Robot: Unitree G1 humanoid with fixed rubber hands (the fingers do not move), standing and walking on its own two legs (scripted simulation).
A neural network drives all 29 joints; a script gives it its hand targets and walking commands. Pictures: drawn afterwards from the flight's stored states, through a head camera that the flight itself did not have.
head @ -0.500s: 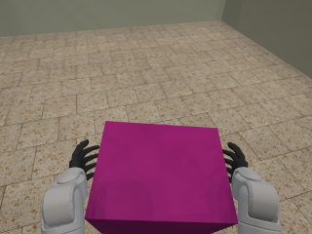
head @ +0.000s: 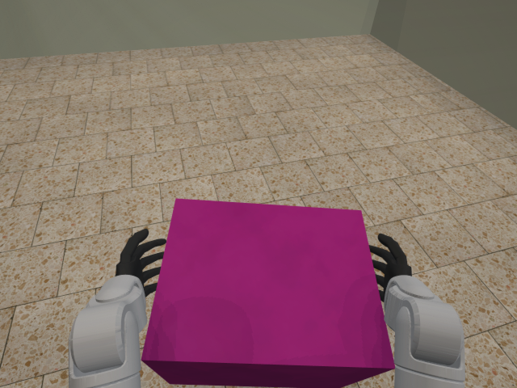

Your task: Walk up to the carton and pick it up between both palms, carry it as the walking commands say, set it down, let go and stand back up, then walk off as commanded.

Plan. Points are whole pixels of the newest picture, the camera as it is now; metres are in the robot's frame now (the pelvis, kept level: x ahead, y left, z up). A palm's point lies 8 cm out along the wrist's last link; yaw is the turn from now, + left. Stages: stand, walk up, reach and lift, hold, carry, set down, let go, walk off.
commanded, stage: carry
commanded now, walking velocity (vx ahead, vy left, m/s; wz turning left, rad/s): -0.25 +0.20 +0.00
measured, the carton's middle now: (262, 300) +0.28 +0.00 +0.00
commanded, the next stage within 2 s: none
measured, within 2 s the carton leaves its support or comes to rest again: neither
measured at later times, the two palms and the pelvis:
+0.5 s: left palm (87, 362) +0.16 +0.22 +0.06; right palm (383, 370) +0.16 -0.15 +0.05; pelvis -0.09 +0.04 -0.02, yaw +1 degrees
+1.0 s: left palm out of the picture +0.01 +0.32 +0.08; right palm out of the picture +0.02 -0.04 +0.06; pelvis -0.24 +0.13 -0.01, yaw +0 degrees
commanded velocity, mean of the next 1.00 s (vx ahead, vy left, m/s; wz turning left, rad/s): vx -0.25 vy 0.20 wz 0.00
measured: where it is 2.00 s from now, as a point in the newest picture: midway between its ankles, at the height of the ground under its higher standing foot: outside the picture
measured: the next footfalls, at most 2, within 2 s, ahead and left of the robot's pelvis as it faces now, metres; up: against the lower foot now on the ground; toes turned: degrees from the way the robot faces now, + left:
right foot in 0.42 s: -0.02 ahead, -0.10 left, +0.00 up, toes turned -8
left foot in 0.70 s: -0.11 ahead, +0.25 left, +0.00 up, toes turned +6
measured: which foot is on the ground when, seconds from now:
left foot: down 0.00-0.44, up 0.46-0.68, down 0.70-1.00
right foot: down 0.00-0.24, up 0.26-0.40, down 0.42-0.72, up 0.74-0.96, down 0.98-1.00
